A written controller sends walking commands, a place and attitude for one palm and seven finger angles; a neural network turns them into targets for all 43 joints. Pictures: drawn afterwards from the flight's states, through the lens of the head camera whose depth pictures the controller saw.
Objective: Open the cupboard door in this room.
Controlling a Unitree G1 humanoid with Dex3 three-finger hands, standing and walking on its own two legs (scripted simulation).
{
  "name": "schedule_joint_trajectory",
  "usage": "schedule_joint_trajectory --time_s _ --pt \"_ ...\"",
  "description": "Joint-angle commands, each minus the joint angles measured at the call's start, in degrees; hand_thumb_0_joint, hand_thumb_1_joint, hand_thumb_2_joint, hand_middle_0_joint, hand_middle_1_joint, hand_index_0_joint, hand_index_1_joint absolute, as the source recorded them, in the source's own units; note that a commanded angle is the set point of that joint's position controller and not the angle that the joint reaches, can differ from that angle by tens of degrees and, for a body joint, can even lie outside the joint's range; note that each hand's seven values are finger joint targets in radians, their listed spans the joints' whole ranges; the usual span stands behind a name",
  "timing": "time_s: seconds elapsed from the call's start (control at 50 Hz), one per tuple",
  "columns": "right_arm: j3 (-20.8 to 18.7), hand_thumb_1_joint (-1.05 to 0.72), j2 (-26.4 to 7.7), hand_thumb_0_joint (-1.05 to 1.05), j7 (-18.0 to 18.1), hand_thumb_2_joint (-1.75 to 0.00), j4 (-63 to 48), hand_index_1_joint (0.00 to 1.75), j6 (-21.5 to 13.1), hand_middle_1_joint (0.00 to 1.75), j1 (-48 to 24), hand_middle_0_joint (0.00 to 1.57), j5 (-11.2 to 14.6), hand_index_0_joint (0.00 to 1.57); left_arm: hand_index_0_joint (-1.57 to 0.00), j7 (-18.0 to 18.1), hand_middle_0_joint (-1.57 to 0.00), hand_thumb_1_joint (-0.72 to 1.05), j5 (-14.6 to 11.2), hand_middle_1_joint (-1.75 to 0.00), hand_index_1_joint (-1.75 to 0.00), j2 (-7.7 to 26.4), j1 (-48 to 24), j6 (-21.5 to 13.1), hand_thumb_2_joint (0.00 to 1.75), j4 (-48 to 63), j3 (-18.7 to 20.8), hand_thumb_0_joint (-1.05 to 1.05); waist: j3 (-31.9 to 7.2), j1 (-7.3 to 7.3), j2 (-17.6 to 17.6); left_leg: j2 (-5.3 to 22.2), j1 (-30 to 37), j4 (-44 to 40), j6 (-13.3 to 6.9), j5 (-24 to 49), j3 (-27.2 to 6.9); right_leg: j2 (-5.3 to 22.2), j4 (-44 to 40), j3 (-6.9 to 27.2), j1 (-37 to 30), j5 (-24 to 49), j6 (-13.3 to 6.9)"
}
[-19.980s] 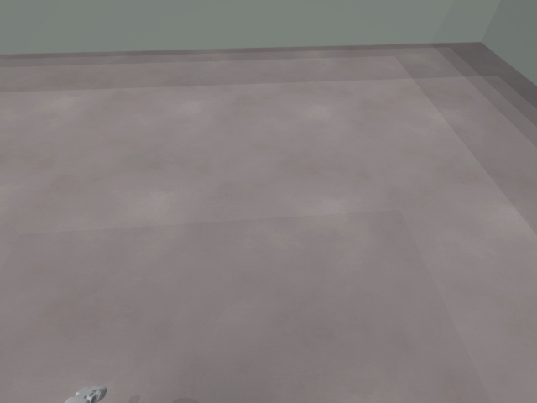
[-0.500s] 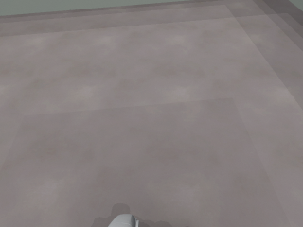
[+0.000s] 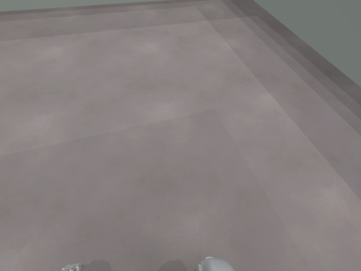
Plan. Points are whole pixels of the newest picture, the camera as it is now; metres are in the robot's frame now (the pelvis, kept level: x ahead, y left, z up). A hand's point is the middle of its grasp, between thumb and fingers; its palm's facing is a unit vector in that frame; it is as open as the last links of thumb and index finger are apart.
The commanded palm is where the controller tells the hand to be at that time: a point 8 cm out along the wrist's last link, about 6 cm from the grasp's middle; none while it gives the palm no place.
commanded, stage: turn or walk to find it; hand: left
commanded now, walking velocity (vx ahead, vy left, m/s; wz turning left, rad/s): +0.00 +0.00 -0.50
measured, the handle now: out of the picture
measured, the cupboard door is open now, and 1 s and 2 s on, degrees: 0 0 0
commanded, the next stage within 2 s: none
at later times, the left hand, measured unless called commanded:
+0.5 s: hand out of the picture +0.13 +0.12 -0.16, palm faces -0.25 -0.94 -0.24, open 7.4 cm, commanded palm none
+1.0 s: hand (123, 254) +0.17 +0.15 -0.17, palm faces -0.45 -0.87 -0.21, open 7.4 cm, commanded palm none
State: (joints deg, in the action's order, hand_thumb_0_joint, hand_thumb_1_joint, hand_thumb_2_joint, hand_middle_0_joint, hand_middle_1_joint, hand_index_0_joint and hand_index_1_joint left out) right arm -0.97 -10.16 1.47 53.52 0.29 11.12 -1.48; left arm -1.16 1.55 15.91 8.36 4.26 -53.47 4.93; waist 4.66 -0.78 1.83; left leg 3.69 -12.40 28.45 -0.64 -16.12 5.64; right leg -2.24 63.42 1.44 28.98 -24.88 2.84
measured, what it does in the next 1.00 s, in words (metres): steps on the spot, turning right: right foot, then left foot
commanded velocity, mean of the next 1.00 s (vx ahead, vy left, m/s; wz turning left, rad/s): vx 0.00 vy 0.00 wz -0.50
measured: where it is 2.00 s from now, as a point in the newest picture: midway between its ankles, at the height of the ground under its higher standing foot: outside the picture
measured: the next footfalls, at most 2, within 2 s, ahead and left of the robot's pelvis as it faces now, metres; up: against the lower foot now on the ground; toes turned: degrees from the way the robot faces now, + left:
right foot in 0.28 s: +0.01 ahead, -0.15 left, +0.00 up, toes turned -15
left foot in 0.70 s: +0.08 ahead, +0.08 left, +0.00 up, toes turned -17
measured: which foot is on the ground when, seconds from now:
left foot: down 0.00-0.28, up 0.30-0.68, down 0.70-1.00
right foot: up 0.00-0.26, down 0.28-0.70, up 0.72-1.00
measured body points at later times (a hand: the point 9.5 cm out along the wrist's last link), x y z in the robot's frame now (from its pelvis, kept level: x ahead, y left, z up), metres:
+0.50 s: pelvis -0.01 -0.04 -0.01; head +0.04 -0.07 +0.44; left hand +0.14 +0.17 -0.14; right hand -0.02 -0.32 -0.16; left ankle +0.02 +0.11 -0.67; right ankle -0.03 -0.14 -0.74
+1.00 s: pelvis +0.01 +0.00 +0.00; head +0.06 +0.00 +0.45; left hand +0.20 +0.20 -0.15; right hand -0.06 -0.24 -0.13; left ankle +0.04 +0.09 -0.74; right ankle -0.11 -0.12 -0.65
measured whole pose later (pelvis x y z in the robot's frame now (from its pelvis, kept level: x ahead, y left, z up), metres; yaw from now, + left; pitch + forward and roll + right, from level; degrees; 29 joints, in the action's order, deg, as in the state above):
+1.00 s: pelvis +0.01 +0.00 +0.00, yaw -30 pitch +1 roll -2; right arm -1.9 -9.1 1.3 53.5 -0.4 12.6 -1.2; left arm -1.3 1.4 15.4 9.8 4.7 -54.3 5.1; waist 4.6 -0.6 1.6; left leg 6.0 -11.9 26.9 -1.2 -15.3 11.8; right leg 2.7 63.0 -0.5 26.5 -23.8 4.9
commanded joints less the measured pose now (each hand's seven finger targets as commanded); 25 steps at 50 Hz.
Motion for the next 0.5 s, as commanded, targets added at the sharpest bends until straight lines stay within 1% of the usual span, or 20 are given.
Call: schedule_joint_trajectory --time_s 0.0,0.06,0.12,0.16,0.18,0.2,0.22,0.24,0.26,0.28,0.3,0.32,0.34,0.36,0.38,0.4,0.42,0.44,0.46,0.48 --pt "-3.8 -0.9 -11.0 0.0 0.6 -0.9 -3.4 0.3 -1.3 0.3 2.3 0.2 0.1 0.2 -0.2 -0.6 -0.2 0.9 -0.4 -0.3 -0.3 2.3 -1.1 -1.3 0.9 5.0 0.6 0.0 -4.9 1.28 -9.6 13.7 8.5 -9.2 -7.1 25.1 -6.9 4.0 2.8 -1.5 4.9 1.1 1.6" --pt "-4.7 -0.9 -11.9 0.0 0.3 -0.9 -2.1 0.3 -1.2 0.3 5.1 0.2 0.1 0.2 -0.2 -0.6 -0.2 0.9 -0.5 -0.3 -0.3 1.1 -4.0 -1.3 0.9 6.2 0.0 0.0 -5.6 2.99 -10.7 15.5 11.6 -7.4 -8.0 29.4 -5.3 5.3 -5.9 -3.4 3.3 -1.3 2.0" --pt "-5.2 -0.9 -12.6 0.0 0.0 -0.9 -1.1 0.3 -0.7 0.3 6.2 0.2 -0.1 0.2 -0.2 -0.7 -0.2 0.9 -0.5 -0.3 -0.3 0.4 -5.6 -1.7 0.9 6.5 -0.4 0.0 -5.4 4.19 -13.5 15.7 10.3 -4.9 -7.1 32.1 -2.7 4.4 -15.6 -6.1 -2.4 -2.6 1.0" --pt "-5.7 -0.9 -13.5 0.0 -0.2 -0.9 -1.1 0.3 -0.5 0.3 5.1 0.2 -0.1 0.2 -0.2 -0.6 -0.2 0.9 -0.6 -0.3 -0.3 0.5 -3.8 -2.1 0.9 5.9 -0.4 0.0 -6.3 3.56 -15.2 16.0 10.2 -2.7 -6.1 32.8 -1.5 3.5 -21.4 -7.7 -5.7 -1.2 0.1" --pt "-5.7 -0.9 -13.5 0.0 -0.3 -0.9 -1.1 0.3 -0.4 0.3 4.8 0.2 0.0 0.2 -0.2 -0.5 -0.2 0.9 -0.6 -0.3 -0.3 0.9 -2.6 -2.4 0.9 5.5 -0.3 0.0 -6.2 2.87 -14.7 15.7 8.6 -0.8 -5.0 32.2 -0.7 3.2 -26.3 -8.0 -8.9 2.1 -0.5" --pt "-5.8 -0.9 -13.5 0.0 -0.5 -0.9 -1.0 0.3 -0.3 0.3 4.4 0.2 0.2 0.2 -0.2 -0.3 -0.2 0.9 -0.5 -0.3 -0.3 1.6 -0.2 -2.7 0.9 4.7 -0.2 0.0 -6.9 1.49 -13.1 14.9 6.5 2.6 -3.1 29.6 0.9 3.0 -33.3 -8.6 -13.8 8.7 -1.0" --pt "-5.7 -0.9 -12.7 0.0 -0.6 -0.9 -1.6 0.3 -0.3 0.3 3.8 0.2 0.5 0.2 -0.2 -0.1 -0.2 0.9 -0.4 -0.3 -0.3 3.9 4.6 -3.4 0.9 3.3 0.3 0.0 -9.4 -1.0 -8.4 13.1 2.6 10.1 -0.1 23.6 3.4 5.1 -41.1 -6.1 -22.3 17.9 -1.9" --pt "-4.7 -0.9 -8.4 0.0 -0.8 -0.9 -3.5 0.3 -0.1 0.3 3.5 0.2 0.8 0.2 -0.2 0.7 -0.2 0.9 0.2 -0.3 -0.3 10.4 8.2 -4.2 0.9 2.1 1.5 0.0 -10.6 -2.64 9.1 7.5 -13.8 21.9 3.5 -1.7 6.1 18.4 -42.7 10.0 -34.4 36.8 -6.6" --pt "-3.8 -0.9 -7.1 0.0 -0.4 -0.9 -5.8 0.3 0.5 0.3 -0.2 0.2 0.9 0.2 -0.2 1.3 -0.2 0.9 -0.7 -0.3 -0.3 12.6 10.5 -3.9 0.9 1.1 1.8 0.0 -9.8 -4.0 13.1 2.7 -20.8 31.0 4.6 -21.8 1.4 26.2 -40.6 16.8 -32.7 54.2 -12.6" --pt "-3.6 -0.9 -7.5 0.0 0.4 -0.9 -6.1 0.3 1.5 0.3 -2.1 0.2 1.0 0.2 -0.2 1.9 -0.2 0.9 -0.9 -0.3 -0.3 12.0 10.5 -3.6 0.9 1.4 2.3 0.0 -9.5 -4.52 13.0 2.7 -20.8 35.7 4.1 -20.6 -4.3 25.2 -42.5 18.4 -27.4 48.1 -14.7" --pt "-3.8 -0.9 -7.8 0.0 0.5 -0.9 -5.8 0.3 1.8 0.3 -3.3 0.2 0.9 0.2 -0.2 2.3 -0.2 0.9 -0.7 -0.3 -0.3 10.7 6.9 -3.1 0.9 2.0 2.3 0.0 -6.3 -3.29 11.5 3.1 -21.9 38.7 3.9 -17.6 -5.8 23.6 -43.4 19.0 -24.3 39.0 -15.4" --pt "-3.8 -0.9 -8.4 0.0 0.3 -0.9 -4.7 0.3 1.7 0.3 -2.5 0.2 0.6 0.2 -0.2 2.3 -0.2 0.9 -0.6 -0.3 -0.3 9.0 3.2 -3.0 0.9 3.2 1.7 0.0 -4.6 -1.62 7.7 3.6 -21.9 39.0 4.2 -13.2 -6.3 20.5 -43.2 15.2 -22.5 34.0 -14.4" --pt "-3.8 -0.9 -8.3 0.0 0.0 -0.9 -3.7 0.3 1.7 0.3 -1.1 0.2 0.3 0.2 -0.2 2.1 -0.2 0.9 -0.6 -0.3 -0.3 7.8 0.9 -3.1 0.9 4.1 1.3 0.0 -4.9 -0.16 5.4 3.4 -20.8 38.0 4.7 -10.1 -5.5 18.2 -42.5 12.0 -22.0 33.8 -12.9" --pt "-3.8 -0.9 -8.2 0.0 -0.2 -0.9 -3.0 0.3 1.8 0.3 0.0 0.2 0.2 0.2 -0.2 2.0 -0.2 0.9 -0.6 -0.3 -0.3 7.4 0.2 -3.3 0.9 4.4 1.1 0.0 -5.6 0.36 5.7 3.1 -19.5 37.2 5.0 -8.1 -4.9 16.8 -42.5 10.2 -21.3 33.5 -11.9" --pt "-3.8 -0.9 -8.3 0.0 -0.2 -0.9 -2.9 0.3 1.8 0.3 0.2 0.2 0.2 0.2 -0.2 2.0 -0.2 0.9 -0.5 -0.3 -0.3 7.2 0.2 -3.4 0.9 4.6 1.0 0.0 -5.5 0.43 6.8 2.7 -18.7 36.3 5.3 -7.3 -4.7 16.3 -42.8 10.2 -20.3 33.3 -11.8" --pt "-3.7 -0.9 -8.3 0.0 -0.3 -0.9 -2.9 0.3 1.7 0.3 0.5 0.2 0.3 0.2 -0.2 2.0 -0.2 0.9 -0.4 -0.3 -0.3 7.2 0.2 -3.5 0.9 4.3 1.0 0.0 -6.1 0.59 6.6 2.4 -17.6 34.7 5.3 -6.9 -4.7 16.0 -42.8 10.1 -20.0 32.6 -11.9" --pt "-3.7 -0.9 -8.2 0.0 -0.3 -0.9 -3.1 0.3 1.7 0.3 -0.1 0.2 0.3 0.2 -0.2 1.9 -0.2 0.9 -0.3 -0.3 -0.3 7.4 0.9 -3.5 0.9 4.4 1.0 0.0 -5.8 0.17 6.2 1.8 -16.8 33.6 5.3 -6.7 -4.4 15.5 -43.1 11.0 -18.8 31.1 -12.0" --pt "-3.7 -0.9 -8.3 0.0 -0.3 -0.9 -3.3 0.3 1.8 0.3 -0.4 0.2 0.3 0.2 -0.2 1.7 -0.2 0.9 -0.3 -0.3 -0.3 8.0 1.1 -3.4 0.9 4.4 1.0 0.0 -5.4 0.22 5.8 1.4 -16.8 32.9 5.4 -6.2 -4.3 15.2 -43.6 11.4 -18.3 29.0 -12.1" --pt "-3.6 -0.9 -8.3 0.0 -0.4 -0.9 -3.5 0.3 1.7 0.3 -0.6 0.2 0.3 0.2 -0.2 1.7 -0.2 0.9 -0.3 -0.3 -0.3 8.1 1.1 -3.4 0.9 4.3 1.2 0.0 -5.5 0.2 6.4 1.2 -16.9 31.6 5.4 -6.2 -4.2 15.2 -43.9 12.2 -18.3 27.2 -12.3" --pt "-3.6 -0.9 -8.4 0.0 -0.3 -0.9 -4.0 0.3 1.5 0.3 -1.3 0.2 0.4 0.2 -0.2 1.6 -0.2 0.9 -0.2 -0.3 -0.3 8.3 1.2 -3.4 0.9 4.3 1.3 0.0 -5.5 -0.02 6.2 1.0 -16.4 29.3 5.3 -6.7 -4.1 15.2 -43.8 13.0 -18.5 26.6 -12.7"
